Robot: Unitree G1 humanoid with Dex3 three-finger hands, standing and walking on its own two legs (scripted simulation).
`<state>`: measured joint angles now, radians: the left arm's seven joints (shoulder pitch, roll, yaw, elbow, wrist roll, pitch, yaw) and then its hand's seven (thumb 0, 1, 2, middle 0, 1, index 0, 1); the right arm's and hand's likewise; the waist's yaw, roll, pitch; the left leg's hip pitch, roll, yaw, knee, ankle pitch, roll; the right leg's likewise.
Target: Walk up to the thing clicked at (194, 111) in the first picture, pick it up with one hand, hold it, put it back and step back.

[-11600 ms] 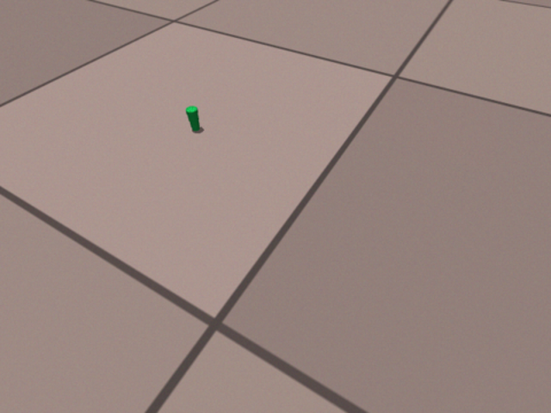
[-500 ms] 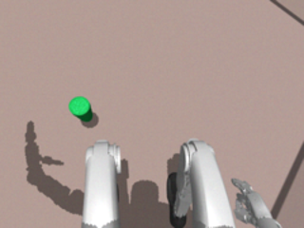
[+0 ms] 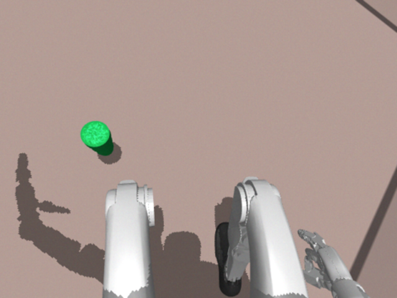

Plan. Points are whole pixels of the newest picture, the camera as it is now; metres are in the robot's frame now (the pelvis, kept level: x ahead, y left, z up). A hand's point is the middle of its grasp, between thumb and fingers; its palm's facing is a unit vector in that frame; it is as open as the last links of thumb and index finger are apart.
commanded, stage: approach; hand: left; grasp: from the side
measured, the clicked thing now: (101, 142) +0.46 +0.26 -0.30
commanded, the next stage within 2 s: close in in 0.44 s
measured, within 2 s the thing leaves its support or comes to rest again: neither
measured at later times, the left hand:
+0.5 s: hand (39, 146) +0.41 +0.36 -0.19, palm faces +0.20 -0.98 +0.04, open 17.6 cm
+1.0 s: hand (87, 152) +0.42 +0.28 -0.25, palm faces +0.20 -0.98 +0.03, open 17.6 cm
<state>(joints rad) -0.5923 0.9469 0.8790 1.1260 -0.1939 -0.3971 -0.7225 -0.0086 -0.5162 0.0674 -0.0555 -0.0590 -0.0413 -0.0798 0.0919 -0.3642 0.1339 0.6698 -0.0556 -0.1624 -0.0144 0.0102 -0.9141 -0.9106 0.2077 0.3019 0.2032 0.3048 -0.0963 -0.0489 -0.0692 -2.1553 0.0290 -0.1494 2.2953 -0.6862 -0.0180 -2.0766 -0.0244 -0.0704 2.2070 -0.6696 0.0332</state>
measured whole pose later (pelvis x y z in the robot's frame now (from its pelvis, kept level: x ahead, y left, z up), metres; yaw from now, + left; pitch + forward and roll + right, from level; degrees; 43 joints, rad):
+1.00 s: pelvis -0.02 +0.02 -0.09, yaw -8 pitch +12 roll -17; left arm -0.58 0.82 0.61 1.43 -0.16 -1.05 -0.26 -0.01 -0.59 0.03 -0.06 -0.07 -0.06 -0.08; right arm -0.13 -0.39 0.46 0.58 -0.33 -0.03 0.12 0.00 -0.94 -0.91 0.21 0.30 0.20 0.31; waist -0.23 -0.25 0.26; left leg -2.22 0.02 -0.35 2.66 -0.70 0.00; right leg -2.06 0.06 -0.20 2.41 -0.61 0.07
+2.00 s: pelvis -0.02 +0.03 -0.09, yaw -11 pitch +11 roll -19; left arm -0.67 0.90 0.53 1.52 -0.06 -1.12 0.03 0.02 0.05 0.68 -0.71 -0.82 -0.67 -0.82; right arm -0.18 -0.37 0.55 0.54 -0.38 0.05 0.14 0.00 -0.87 -0.90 0.21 0.30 0.20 0.30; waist -0.26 -0.30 0.32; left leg -2.20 0.03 -0.41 2.68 -0.72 0.00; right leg -2.04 0.08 -0.24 2.39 -0.59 0.08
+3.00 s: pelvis -0.01 +0.01 -0.05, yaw -5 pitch +23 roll -13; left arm -0.56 0.59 0.44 0.93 -0.10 -0.70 -0.10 0.03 -0.23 1.02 -0.82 -0.99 -0.77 -0.98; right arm 0.01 -0.30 0.21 0.60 -0.17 0.07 0.12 0.01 -0.88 -0.90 0.21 0.30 0.20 0.30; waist -0.14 -0.10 0.03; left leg -2.25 0.03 -0.24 2.50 -0.68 0.00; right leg -2.12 0.01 -0.13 2.34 -0.64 0.04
